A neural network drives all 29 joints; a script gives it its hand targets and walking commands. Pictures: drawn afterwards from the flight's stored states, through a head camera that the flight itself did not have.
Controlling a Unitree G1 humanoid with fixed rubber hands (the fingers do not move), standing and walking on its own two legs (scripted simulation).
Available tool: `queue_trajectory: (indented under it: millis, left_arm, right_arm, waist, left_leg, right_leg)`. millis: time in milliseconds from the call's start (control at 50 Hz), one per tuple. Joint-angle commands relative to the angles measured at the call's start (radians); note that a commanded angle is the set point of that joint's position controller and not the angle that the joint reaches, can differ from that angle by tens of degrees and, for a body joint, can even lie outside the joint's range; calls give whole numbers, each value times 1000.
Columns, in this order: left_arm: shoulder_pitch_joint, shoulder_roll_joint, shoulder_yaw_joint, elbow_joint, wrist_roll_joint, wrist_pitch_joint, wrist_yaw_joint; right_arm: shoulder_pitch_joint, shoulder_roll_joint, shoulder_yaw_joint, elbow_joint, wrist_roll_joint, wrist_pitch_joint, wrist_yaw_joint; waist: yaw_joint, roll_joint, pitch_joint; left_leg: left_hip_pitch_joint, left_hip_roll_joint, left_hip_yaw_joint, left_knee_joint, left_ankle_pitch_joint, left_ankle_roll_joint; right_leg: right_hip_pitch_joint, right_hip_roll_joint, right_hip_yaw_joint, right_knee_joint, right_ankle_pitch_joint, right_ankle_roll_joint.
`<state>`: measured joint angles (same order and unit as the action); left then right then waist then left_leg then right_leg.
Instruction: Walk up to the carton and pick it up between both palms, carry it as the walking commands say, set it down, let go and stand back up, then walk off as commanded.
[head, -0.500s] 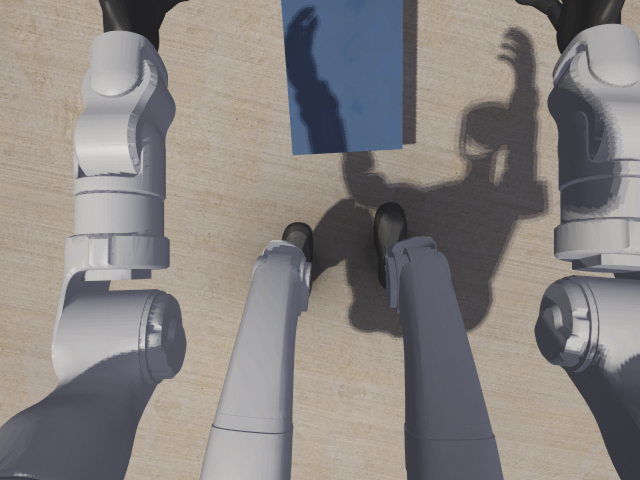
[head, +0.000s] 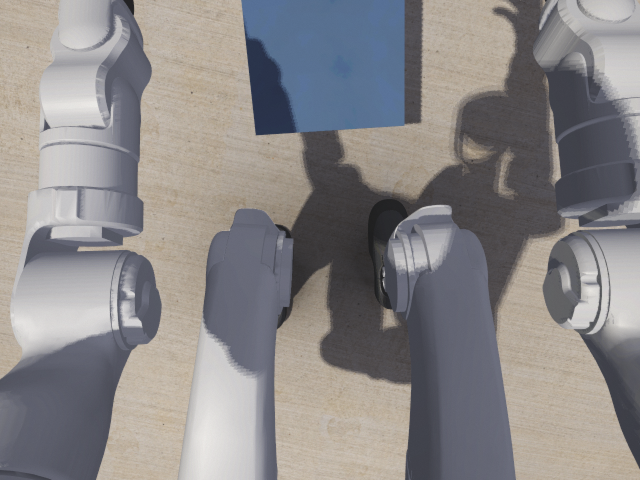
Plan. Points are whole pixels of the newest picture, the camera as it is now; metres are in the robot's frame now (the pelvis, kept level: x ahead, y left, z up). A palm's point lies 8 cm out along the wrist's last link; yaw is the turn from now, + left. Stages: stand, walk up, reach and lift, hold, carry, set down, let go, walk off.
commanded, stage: reach and lift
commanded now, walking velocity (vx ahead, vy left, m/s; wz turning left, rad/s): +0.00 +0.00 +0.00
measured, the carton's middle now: (323, 26) +0.55 +0.01 -0.39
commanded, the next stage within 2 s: none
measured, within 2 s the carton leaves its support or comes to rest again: neither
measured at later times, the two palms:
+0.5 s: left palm (175, 26) +0.53 +0.18 -0.28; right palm (497, 9) +0.54 -0.19 -0.28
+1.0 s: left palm (178, 29) +0.54 +0.19 -0.32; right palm (496, 3) +0.55 -0.20 -0.31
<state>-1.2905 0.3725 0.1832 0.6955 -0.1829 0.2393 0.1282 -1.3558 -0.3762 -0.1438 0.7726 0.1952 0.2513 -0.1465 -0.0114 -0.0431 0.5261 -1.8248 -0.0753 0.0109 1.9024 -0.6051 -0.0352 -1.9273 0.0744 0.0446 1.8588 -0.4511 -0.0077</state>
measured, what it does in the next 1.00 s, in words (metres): lowers itself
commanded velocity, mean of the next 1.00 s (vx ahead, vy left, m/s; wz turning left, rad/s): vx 0.00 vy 0.00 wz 0.00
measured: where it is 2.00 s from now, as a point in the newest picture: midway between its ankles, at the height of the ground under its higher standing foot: (331, 284)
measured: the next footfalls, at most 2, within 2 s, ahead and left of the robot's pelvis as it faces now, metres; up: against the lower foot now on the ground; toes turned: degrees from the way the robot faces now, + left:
none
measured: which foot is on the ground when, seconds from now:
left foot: down 0.00-1.00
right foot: down 0.00-1.00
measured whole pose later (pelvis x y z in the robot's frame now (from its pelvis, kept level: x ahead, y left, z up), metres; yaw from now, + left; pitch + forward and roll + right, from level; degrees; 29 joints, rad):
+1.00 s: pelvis +0.02 +0.00 -0.12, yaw +2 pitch +35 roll +0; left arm -1.41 0.36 0.03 1.15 -0.24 0.01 0.09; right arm -1.44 -0.42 -0.08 1.25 0.27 -0.01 -0.08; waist -0.02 -0.01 0.43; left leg -2.24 -0.04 0.02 2.32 -0.68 0.01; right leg -2.31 -0.02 -0.04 2.25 -0.55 -0.04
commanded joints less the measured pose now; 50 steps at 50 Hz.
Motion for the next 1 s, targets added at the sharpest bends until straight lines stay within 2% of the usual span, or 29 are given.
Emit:
queue_trajectory:
  millis: [0, 20, 80, 120, 160, 200, 260, 320, 340, 360, 380, 440, 480, 500, 560, 600, 620, 640, 660, 680, 700, 720, 740, 760, 820, 860, 880, 960, 980]
  left_arm:
    - [-342, 221, 83, -250, 8, -27, -11]
    - [-267, 190, 59, -185, 22, -23, -17]
    - [-307, 227, 95, -75, 8, -47, -20]
    - [-209, 145, 47, 75, 9, -73, -39]
    - [-279, 176, 55, -46, -4, -102, -37]
    - [-269, 131, 28, 109, -23, -114, -30]
    - [-360, 152, 10, 35, 2, -141, -18]
    - [-293, 100, -62, 94, -59, -154, -10]
    - [-301, 127, -43, 156, -53, -162, -18]
    - [-390, 157, -25, -31, -17, -165, -5]
    - [-348, 145, -37, 52, -19, -152, 4]
    - [-336, 103, -64, 88, -20, -174, 7]
    - [-336, 122, -32, 175, 17, -175, 0]
    - [-334, 101, -41, 184, -13, -174, 1]
    - [-416, 93, -92, 97, -23, -204, 6]
    - [-374, 95, -101, 153, -17, -224, 3]
    - [-340, 74, -96, 276, 3, -224, -7]
    - [-355, 59, -117, 206, -19, -228, -12]
    - [-340, 48, -125, 351, -21, -221, -28]
    - [-404, 35, -123, 274, -10, -222, -32]
    - [-406, 75, -126, 240, -18, -234, -24]
    - [-373, 15, -157, 248, -41, -238, -30]
    - [-429, 75, -133, 266, -31, -238, -25]
    - [-413, 40, -134, 256, -70, -249, -25]
    - [-368, 46, -145, 253, -70, -253, -36]
    - [-330, 49, -137, 332, -79, -238, -42]
    - [-379, 29, -175, 283, -82, -253, -41]
    - [-271, 67, -122, 396, -58, -256, -36]
    - [-239, 65, -123, 409, -39, -257, -25]
  right_arm:
    - [-302, -125, 23, -288, 21, -24, -13]
    - [-272, -122, 0, -219, 24, -15, -13]
    - [-306, -71, 19, -129, -3, -23, -26]
    - [-243, -69, 5, -73, -21, -61, -19]
    - [-292, -50, 27, -213, -8, -88, -35]
    - [-268, -72, -10, -40, -36, -108, -28]
    - [-355, -68, 29, -72, 24, -132, -12]
    - [-252, -95, 9, 2, 18, -153, -8]
    - [-242, -108, 18, 54, 0, -158, 1]
    - [-291, -94, 30, -39, 20, -160, 6]
    - [-310, -137, 7, -9, 34, -161, 11]
    - [-287, -110, 32, 50, 51, -190, 23]
    - [-314, -86, 36, 129, 65, -189, 33]
    - [-268, -123, 50, 180, 37, -197, 41]
    - [-311, -100, 50, 173, 79, -228, 47]
    - [-263, -129, 26, 284, 82, -255, 48]
    - [-250, -106, 20, 378, 88, -262, 58]
    - [-284, -106, 23, 285, 72, -272, 62]
    - [-250, -139, -30, 445, 22, -271, 69]
    - [-281, -86, 27, 427, 54, -270, 76]
    - [-289, -120, -33, 382, 41, -280, 73]
    - [-263, -44, 57, 410, 66, -275, 80]
    - [-304, -141, -7, 437, 45, -284, 82]
    - [-341, -101, 26, 307, 73, -298, 71]
    - [-227, -78, -4, 375, 36, -294, 66]
    - [-274, -101, 22, 346, 52, -291, 64]
    - [-265, -3, 99, 371, 100, -289, 76]
    - [-184, -40, 89, 383, 90, -293, 65]
    - [-213, -71, 28, 361, 95, -302, 62]
  waist:
    - [106, 9, -2217]
    - [96, 64, -2134]
    - [124, -84, -1889]
    - [65, -59, -1856]
    - [86, -106, -2079]
    - [42, -78, -1945]
    - [96, 5, -1811]
    - [-6, 6, -1932]
    - [8, -24, -1784]
    - [62, 9, -1937]
    - [20, 51, -1848]
    - [22, 79, -1781]
    - [92, 62, -1651]
    - [29, 49, -1592]
    - [27, 121, -1691]
    - [0, 131, -1590]
    - [33, 182, -1389]
    - [5, 151, -1406]
    - [-63, 151, -1224]
    - [-22, 130, -1233]
    - [-50, 147, -1285]
    - [8, 132, -1295]
    - [-38, 159, -1265]
    - [6, 111, -1375]
    - [-59, 62, -1333]
    - [-47, 54, -1307]
    - [14, 71, -1293]
    - [25, 25, -1345]
    - [32, 84, -1352]
  left_leg:
    - [347, -8, 85, -159, 278, 19]
    - [270, -10, 108, -139, 233, 16]
    - [71, 0, 100, -125, 87, 39]
    - [43, -2, 74, -78, 115, 40]
    - [165, -2, 76, -51, 206, 41]
    - [161, 1, 60, -11, 223, 26]
    - [169, 9, 45, 2, 241, 29]
    - [279, 3, 24, 58, 350, 18]
    - [202, 4, 25, 70, 319, 21]
    - [322, 1, 25, 51, 409, 17]
    - [304, 9, 11, 52, 351, 8]
    - [325, 14, 4, 70, 378, 1]
    - [244, 15, 12, 77, 298, 9]
    - [214, 22, 1, 82, 263, 11]
    - [314, 41, -16, 125, 420, -3]
    - [291, 43, -44, 147, 429, -2]
    - [224, 45, -35, 134, 390, -5]
    - [223, 50, -37, 128, 377, -1]
    - [106, 58, -59, 135, 332, -4]
    - [86, 37, -46, 117, 330, -9]
    - [94, 50, -56, 136, 339, 2]
    - [118, 33, -49, 134, 393, 11]
    - [77, 54, -75, 163, 374, 1]
    - [138, 38, -37, 169, 437, 3]
    - [3, 25, -45, 180, 418, 12]
    - [27, 27, -34, 190, 429, 13]
    - [30, 26, -45, 174, 439, 18]
    - [10, 29, -42, 197, 441, 37]
    - [-22, 40, -37, 182, 450, 30]
  right_leg:
    - [1177, 4, -10, -49, 433, 15]
    - [1110, 14, 1, -57, 388, 9]
    - [1020, -8, 2, -36, 205, 42]
    - [1003, 7, -8, 14, 288, 33]
    - [1075, 2, -6, 19, 337, 47]
    - [923, -8, -20, 59, 322, 41]
    - [747, -27, -24, 99, 270, 31]
    - [746, -15, -59, 149, 354, 27]
    - [660, -20, -49, 137, 294, 35]
    - [727, -26, -43, 167, 379, 23]
    - [616, -23, -64, 161, 289, 17]
    - [549, -35, -67, 179, 301, 9]
    - [474, -46, -58, 184, 214, 12]
    - [462, -48, -70, 194, 183, 13]
    - [423, -57, -49, 222, 313, 10]
    - [321, -51, -69, 264, 289, 13]
    - [189, -53, -71, 261, 240, 6]
    - [246, -62, -74, 252, 240, 10]
    - [142, -69, -69, 256, 210, 7]
    - [171, -69, -52, 242, 210, 5]
    - [176, -77, -64, 260, 222, 12]
    - [205, -65, -54, 251, 238, 17]
    - [140, -82, -41, 274, 223, 9]
    - [236, -77, -50, 260, 305, 23]
    - [302, -63, -24, 273, 376, 15]
    - [308, -69, -23, 269, 386, 23]
    - [288, -78, -38, 292, 376, 14]
    - [327, -61, -16, 286, 413, 26]
    - [314, -61, 1, 301, 426, 25]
